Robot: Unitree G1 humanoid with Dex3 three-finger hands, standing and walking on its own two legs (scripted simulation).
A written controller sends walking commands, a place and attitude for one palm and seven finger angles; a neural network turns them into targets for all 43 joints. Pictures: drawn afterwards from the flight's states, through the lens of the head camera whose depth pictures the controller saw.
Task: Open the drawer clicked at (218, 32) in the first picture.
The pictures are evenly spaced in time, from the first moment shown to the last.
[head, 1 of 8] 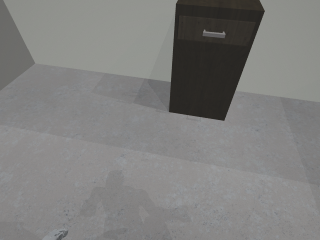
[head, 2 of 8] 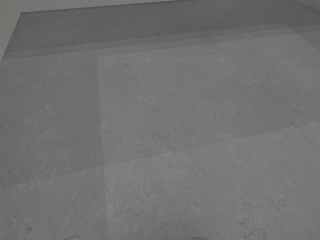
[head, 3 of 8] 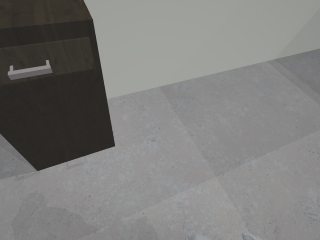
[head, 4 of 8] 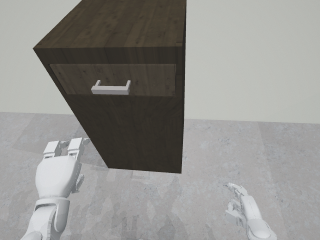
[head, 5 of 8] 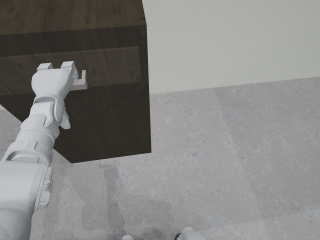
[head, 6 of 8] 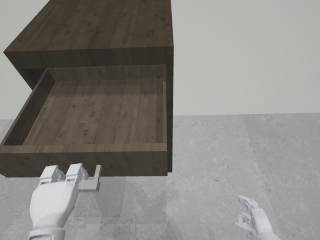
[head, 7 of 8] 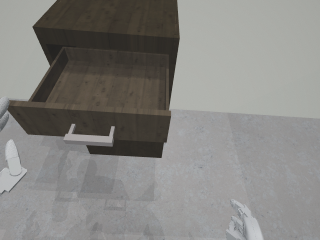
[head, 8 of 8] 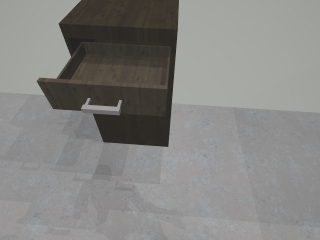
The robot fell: no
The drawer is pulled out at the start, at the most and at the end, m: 0.00 0.30 0.30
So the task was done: yes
